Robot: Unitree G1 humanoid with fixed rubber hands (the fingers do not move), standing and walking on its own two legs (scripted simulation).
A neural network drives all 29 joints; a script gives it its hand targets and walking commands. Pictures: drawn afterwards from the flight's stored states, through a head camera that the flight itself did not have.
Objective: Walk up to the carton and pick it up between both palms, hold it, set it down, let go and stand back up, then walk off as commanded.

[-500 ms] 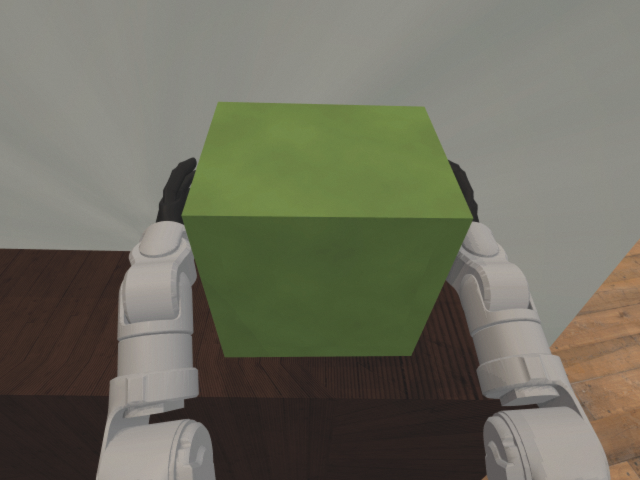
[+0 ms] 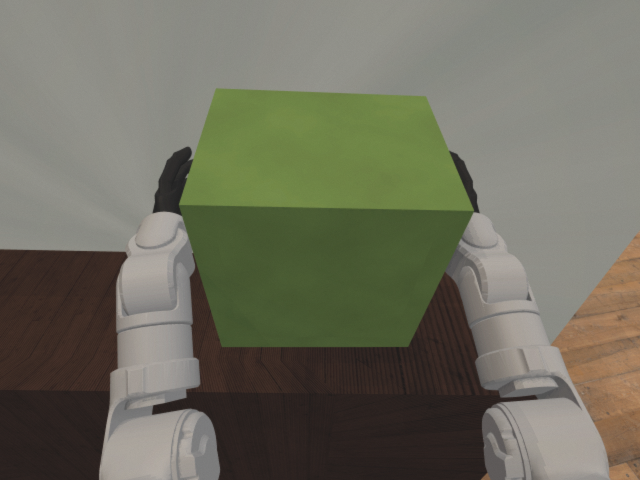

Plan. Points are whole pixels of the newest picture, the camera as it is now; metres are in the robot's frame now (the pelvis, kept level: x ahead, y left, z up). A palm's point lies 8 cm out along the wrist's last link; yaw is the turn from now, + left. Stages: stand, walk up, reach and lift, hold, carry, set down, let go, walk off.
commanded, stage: hold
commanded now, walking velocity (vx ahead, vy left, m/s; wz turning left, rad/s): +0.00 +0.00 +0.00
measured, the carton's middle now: (319, 227) +0.38 +0.01 +0.17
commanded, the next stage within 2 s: none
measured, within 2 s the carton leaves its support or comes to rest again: neither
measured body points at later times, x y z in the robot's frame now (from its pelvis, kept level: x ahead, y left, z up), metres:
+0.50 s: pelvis +0.01 +0.00 +0.00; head -0.02 +0.01 +0.45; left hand +0.38 +0.18 +0.18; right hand +0.39 -0.16 +0.17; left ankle +0.01 +0.12 -0.75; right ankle +0.03 -0.15 -0.75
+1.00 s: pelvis +0.01 +0.00 +0.00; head -0.02 +0.01 +0.45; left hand +0.38 +0.19 +0.19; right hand +0.40 -0.15 +0.19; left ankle +0.01 +0.12 -0.75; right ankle +0.03 -0.15 -0.75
